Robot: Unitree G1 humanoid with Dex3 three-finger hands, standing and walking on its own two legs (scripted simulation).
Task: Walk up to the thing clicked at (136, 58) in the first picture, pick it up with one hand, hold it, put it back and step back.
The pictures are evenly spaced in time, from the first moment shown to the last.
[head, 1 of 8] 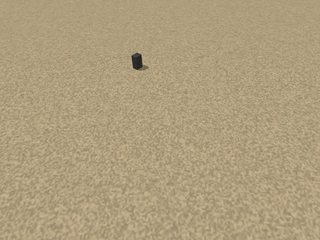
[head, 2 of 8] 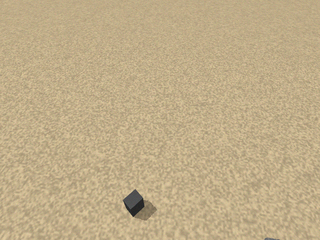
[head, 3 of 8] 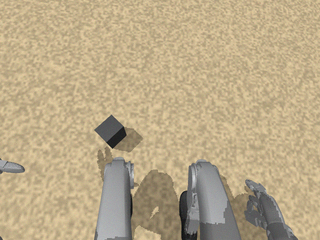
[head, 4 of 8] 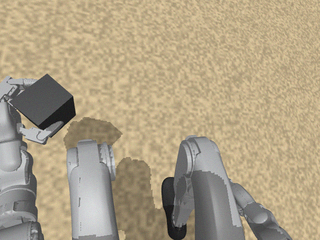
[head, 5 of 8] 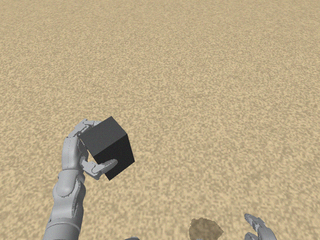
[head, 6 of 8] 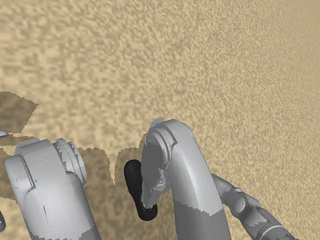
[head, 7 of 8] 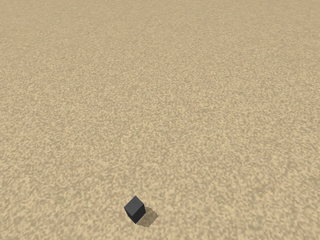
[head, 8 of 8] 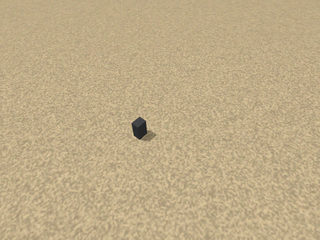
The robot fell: no
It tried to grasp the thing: yes
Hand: left
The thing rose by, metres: 0.69
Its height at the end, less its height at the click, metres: +0.00
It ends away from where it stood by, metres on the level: 0.02
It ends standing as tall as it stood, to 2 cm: yes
